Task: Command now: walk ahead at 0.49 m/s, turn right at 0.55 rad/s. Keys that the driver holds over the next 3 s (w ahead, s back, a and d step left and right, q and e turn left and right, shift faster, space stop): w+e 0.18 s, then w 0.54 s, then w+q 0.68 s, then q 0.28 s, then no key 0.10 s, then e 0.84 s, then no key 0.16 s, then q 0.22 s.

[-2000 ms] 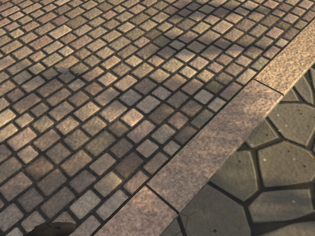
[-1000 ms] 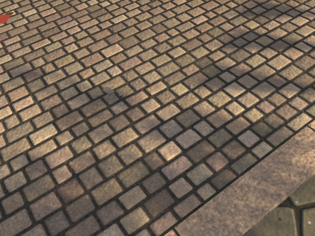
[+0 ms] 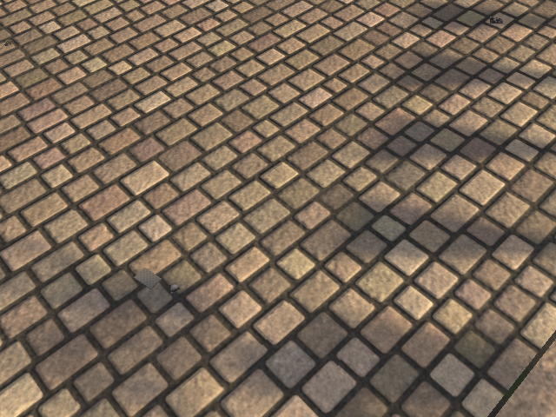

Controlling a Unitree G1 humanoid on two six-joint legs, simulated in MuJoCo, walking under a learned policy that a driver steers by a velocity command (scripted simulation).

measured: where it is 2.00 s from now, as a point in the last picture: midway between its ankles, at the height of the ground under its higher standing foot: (309, 251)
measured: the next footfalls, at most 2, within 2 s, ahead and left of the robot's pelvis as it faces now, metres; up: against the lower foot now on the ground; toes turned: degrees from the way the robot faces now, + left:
left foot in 0.26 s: +0.35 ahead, +0.12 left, +0.00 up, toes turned -11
right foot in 0.76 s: +0.55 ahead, -0.13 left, +0.00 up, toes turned -15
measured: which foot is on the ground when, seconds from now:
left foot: up 0.00-0.24, down 0.26-0.76, up 0.78-1.00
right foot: down 0.00-0.26, up 0.28-0.74, down 0.76-1.00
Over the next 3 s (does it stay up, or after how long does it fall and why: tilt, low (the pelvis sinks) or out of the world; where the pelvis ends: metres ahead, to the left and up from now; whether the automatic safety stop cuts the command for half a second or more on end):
stays up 0.92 -0.05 0.00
